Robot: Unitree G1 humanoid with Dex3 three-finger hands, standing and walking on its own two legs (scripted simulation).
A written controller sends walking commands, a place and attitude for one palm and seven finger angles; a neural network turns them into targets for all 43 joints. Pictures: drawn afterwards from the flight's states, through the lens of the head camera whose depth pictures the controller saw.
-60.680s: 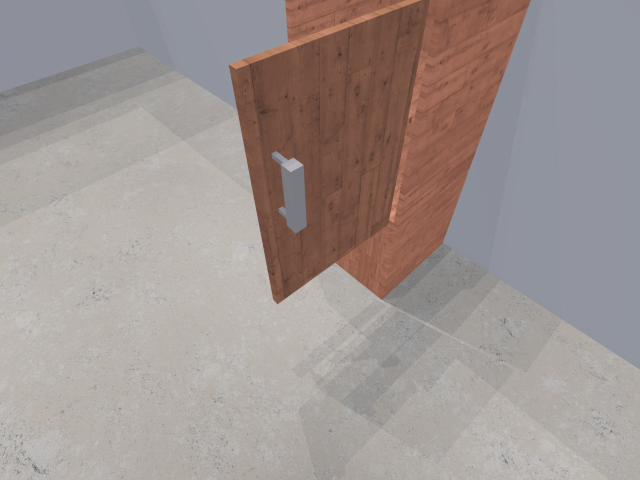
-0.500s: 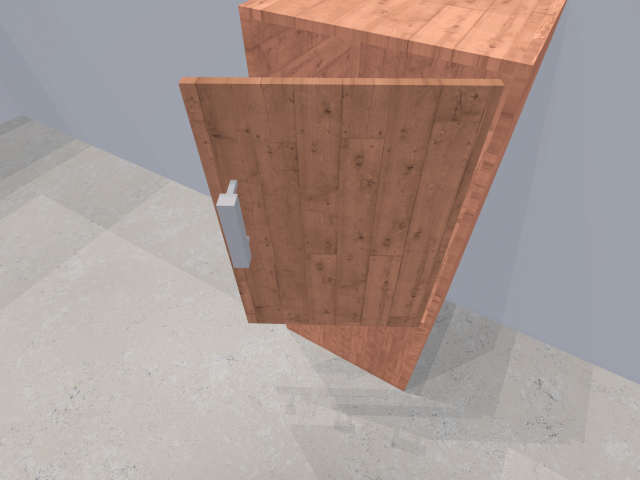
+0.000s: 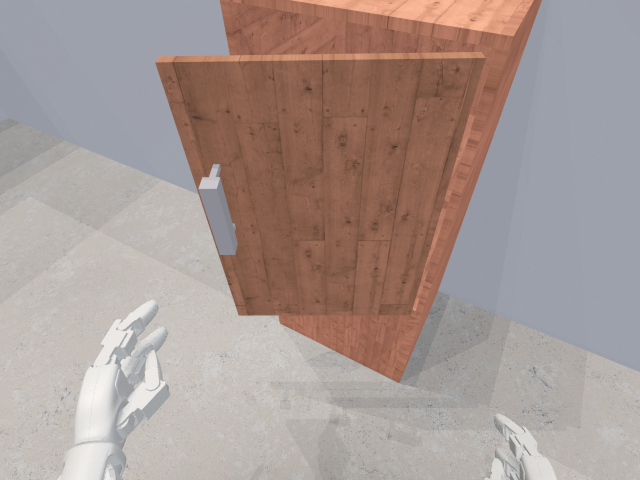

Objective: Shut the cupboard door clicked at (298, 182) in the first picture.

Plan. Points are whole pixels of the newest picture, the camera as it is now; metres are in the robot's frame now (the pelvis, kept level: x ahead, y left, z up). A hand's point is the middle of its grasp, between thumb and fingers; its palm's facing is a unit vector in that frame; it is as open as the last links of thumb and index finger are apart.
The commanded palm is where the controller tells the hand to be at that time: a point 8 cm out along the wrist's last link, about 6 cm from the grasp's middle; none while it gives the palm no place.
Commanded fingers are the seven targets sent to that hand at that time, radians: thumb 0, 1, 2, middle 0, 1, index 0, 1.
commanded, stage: raise the hand and make a fist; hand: left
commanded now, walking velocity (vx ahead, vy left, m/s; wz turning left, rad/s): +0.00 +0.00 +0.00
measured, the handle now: (222, 209) +0.51 +0.17 +0.05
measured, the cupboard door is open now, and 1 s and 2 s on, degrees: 29 29 29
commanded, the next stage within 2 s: bring the fist close to the handle in 1.68 s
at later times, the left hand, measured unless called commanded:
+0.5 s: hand (175, 433) +0.19 +0.18 -0.01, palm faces -0.07 -1.00 +0.02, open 4.6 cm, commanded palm +0.15 +0.25 +0.00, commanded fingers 0.00 0.90 0.90 -0.88 -1.04 -0.88 -1.04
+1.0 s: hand (125, 416) +0.19 +0.22 +0.05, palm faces +0.08 -1.00 -0.04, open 3.1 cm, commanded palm +0.17 +0.26 +0.04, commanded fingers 0.00 0.90 0.90 -1.30 -1.50 -1.30 -1.50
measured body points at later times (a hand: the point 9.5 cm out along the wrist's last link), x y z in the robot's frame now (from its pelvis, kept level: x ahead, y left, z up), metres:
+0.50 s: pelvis -0.04 +0.00 -0.06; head +0.01 -0.01 +0.39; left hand +0.19 +0.23 -0.01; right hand +0.13 -0.22 -0.14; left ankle +0.02 +0.13 -0.71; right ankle -0.02 -0.12 -0.71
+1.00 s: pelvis -0.02 +0.02 -0.04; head +0.02 +0.03 +0.41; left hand +0.18 +0.27 +0.05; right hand +0.19 -0.19 -0.09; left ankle +0.02 +0.13 -0.71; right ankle -0.02 -0.12 -0.71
